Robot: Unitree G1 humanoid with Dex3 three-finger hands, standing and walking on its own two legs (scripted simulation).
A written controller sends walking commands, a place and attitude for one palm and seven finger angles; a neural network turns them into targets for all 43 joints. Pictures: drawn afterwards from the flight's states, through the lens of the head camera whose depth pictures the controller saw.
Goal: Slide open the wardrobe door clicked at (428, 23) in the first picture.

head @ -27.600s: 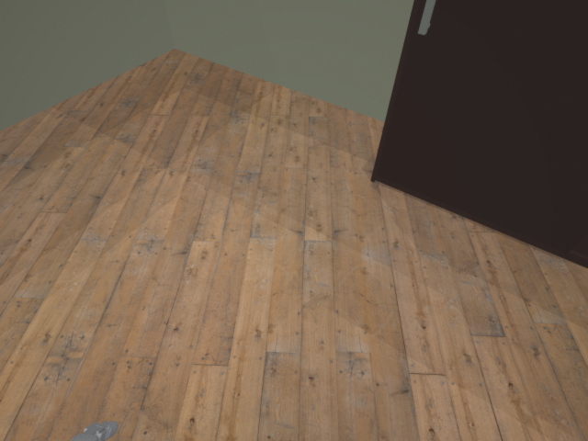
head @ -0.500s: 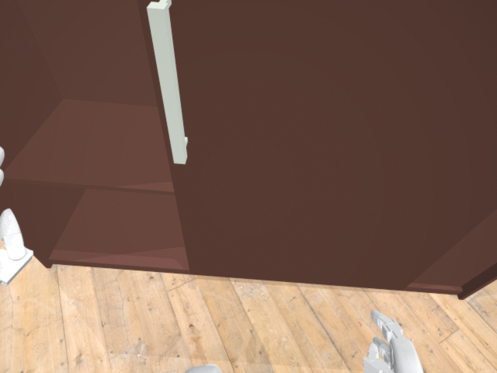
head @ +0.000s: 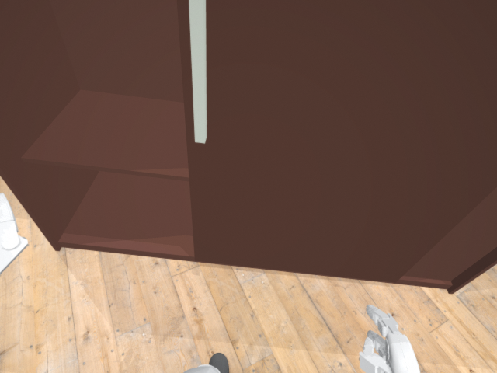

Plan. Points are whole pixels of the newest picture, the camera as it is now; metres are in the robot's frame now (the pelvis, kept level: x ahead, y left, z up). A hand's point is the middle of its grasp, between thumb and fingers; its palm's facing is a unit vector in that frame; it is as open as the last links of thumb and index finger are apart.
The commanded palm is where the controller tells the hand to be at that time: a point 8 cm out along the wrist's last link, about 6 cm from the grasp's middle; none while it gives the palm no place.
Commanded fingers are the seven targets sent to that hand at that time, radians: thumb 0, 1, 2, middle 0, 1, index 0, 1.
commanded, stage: stop stepping back and stand still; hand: left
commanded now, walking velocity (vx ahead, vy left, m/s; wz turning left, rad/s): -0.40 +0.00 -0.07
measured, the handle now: (201, 75) +0.63 +0.17 +0.16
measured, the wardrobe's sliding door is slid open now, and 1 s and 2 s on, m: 0.59 0.59 0.59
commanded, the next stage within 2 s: let the arm hang, fingers relaxed in 0.90 s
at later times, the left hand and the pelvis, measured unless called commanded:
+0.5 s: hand out of the picture +0.12 +0.31 +0.19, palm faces +0.28 -0.84 -0.47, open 7.4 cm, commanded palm +0.07 +0.34 +0.19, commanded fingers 0.00 0.90 0.90 -0.20 -0.30 -0.20 -0.30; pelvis -0.11 +0.06 +0.02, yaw -7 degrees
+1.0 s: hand out of the picture +0.11 +0.34 +0.18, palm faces +0.31 -0.80 -0.52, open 7.4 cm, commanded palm none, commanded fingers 0.00 0.90 0.90 -0.20 -0.30 -0.20 -0.30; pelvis -0.12 +0.10 +0.00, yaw -8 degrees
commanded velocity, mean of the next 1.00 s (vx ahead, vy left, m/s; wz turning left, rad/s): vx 0.13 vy -0.10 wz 0.00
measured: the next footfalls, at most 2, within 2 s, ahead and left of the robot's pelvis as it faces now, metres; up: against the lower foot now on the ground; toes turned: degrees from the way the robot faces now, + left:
right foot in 0.02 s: -0.03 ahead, -0.14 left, +0.00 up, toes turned -3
left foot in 0.20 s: +0.06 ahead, +0.09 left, -0.01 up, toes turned -3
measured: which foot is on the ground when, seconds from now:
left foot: down 0.00-0.02, up 0.04-0.18, down 0.20-0.50, up 0.52-0.70, down 0.72-1.00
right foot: up 0.00-0.00, down 0.02-0.20, up 0.22-0.50, down 0.52-0.72, up 0.74-0.98, down 1.00-1.00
